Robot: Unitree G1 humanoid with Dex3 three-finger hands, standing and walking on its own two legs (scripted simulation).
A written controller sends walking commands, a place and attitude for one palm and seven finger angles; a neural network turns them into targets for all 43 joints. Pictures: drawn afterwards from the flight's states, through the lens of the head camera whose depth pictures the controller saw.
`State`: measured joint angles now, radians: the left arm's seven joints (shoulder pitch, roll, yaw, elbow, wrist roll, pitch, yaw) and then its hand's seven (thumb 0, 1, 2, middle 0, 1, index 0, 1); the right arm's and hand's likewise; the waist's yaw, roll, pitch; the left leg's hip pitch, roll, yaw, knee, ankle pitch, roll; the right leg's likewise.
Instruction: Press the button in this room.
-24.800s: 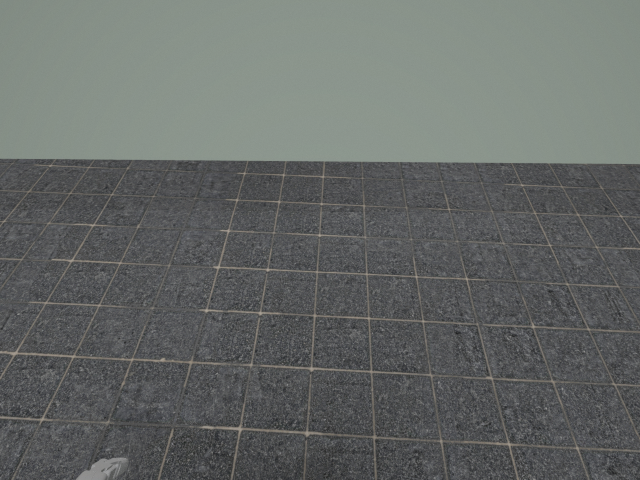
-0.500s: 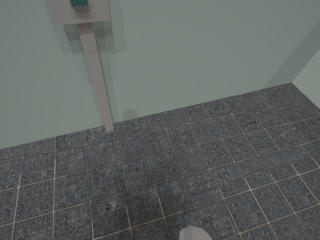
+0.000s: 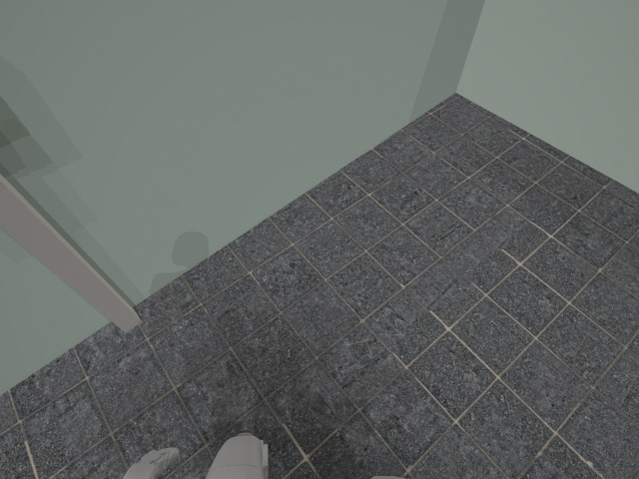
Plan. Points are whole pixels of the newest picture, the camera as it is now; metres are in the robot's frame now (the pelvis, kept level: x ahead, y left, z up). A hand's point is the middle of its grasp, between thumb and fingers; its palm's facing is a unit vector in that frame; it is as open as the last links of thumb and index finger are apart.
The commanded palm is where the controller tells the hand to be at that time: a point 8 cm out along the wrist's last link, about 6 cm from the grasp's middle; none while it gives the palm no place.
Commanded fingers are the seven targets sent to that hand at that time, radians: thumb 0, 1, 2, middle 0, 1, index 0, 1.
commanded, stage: walk to a spot facing it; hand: left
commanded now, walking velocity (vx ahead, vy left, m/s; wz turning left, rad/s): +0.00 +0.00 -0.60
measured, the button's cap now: out of the picture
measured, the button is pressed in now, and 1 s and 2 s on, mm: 0 0 0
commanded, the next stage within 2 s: turn to face it in 0.50 s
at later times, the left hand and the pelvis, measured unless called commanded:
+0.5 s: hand (185, 405) +0.23 +0.22 -0.16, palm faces -0.27 -0.93 -0.23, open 7.4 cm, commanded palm none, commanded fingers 0.00 0.90 0.90 -0.20 -0.30 -0.20 -0.30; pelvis +0.08 +0.04 +0.00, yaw -18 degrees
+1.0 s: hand (254, 380) +0.27 +0.12 -0.17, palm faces -0.27 -0.95 -0.18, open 7.3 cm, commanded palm none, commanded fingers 0.00 0.90 0.90 -0.20 -0.30 -0.20 -0.30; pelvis +0.12 -0.01 +0.00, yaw -16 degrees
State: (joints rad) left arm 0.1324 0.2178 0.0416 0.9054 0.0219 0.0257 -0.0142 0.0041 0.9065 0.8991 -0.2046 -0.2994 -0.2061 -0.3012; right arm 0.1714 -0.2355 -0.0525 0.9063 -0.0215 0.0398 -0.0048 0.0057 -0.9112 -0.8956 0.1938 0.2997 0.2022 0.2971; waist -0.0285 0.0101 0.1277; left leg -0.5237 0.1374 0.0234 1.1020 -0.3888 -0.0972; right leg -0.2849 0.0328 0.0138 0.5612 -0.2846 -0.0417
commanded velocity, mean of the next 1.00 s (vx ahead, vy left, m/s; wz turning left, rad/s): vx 0.00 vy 0.00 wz -0.08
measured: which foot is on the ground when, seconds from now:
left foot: up 0.00-0.14, down 0.16-0.60, up 0.62-1.00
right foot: down 0.00-0.18, up 0.20-0.58, down 0.60-1.00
